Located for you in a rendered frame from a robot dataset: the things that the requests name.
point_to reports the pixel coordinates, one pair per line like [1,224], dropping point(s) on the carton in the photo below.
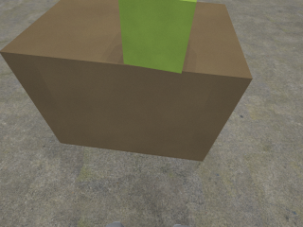
[155,33]

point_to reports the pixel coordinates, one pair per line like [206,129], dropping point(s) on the pedestal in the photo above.
[70,63]

